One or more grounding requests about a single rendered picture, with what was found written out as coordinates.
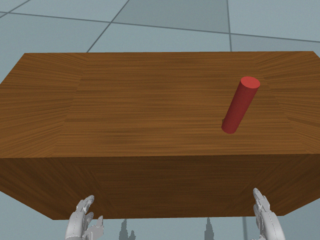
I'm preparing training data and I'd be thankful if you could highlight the left robot hand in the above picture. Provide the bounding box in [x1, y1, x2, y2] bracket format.
[64, 195, 104, 240]

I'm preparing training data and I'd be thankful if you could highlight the right robot hand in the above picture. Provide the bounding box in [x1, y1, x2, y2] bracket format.
[251, 188, 286, 240]

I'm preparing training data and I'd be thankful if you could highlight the can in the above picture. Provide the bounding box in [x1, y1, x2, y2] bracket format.
[221, 76, 260, 134]

